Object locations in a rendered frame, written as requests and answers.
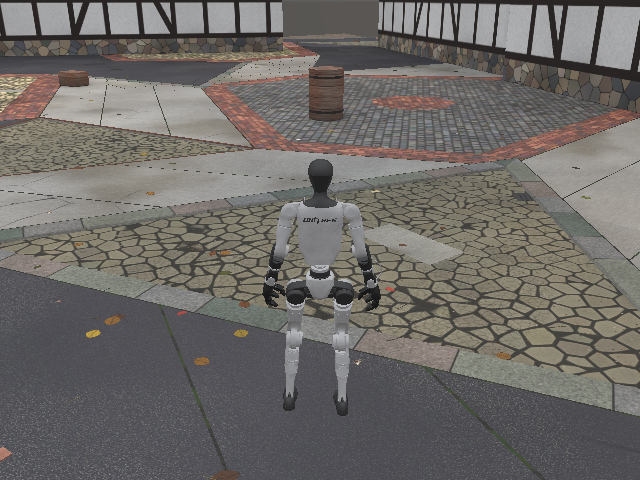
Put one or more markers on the right robot shin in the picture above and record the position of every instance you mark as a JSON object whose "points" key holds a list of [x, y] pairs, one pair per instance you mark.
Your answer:
{"points": [[342, 362]]}

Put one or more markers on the robot left forearm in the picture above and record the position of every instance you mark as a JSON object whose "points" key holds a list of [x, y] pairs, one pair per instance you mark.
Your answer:
{"points": [[274, 268]]}

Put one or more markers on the robot right upper arm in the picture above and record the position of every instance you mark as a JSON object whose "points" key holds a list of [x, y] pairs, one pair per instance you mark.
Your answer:
{"points": [[351, 212]]}

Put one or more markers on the robot right forearm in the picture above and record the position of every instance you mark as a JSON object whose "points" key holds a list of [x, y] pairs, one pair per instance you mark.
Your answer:
{"points": [[367, 269]]}

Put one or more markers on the right robot hand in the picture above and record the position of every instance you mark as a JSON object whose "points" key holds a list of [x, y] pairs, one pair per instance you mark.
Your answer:
{"points": [[375, 296]]}

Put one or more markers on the left robot hand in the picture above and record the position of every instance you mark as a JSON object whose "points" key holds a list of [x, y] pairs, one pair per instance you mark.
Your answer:
{"points": [[268, 292]]}

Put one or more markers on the left robot thigh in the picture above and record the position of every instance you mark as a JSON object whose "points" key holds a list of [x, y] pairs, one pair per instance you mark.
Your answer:
{"points": [[295, 301]]}

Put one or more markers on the robot left upper arm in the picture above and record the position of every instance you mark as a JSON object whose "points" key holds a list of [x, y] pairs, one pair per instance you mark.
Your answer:
{"points": [[288, 212]]}

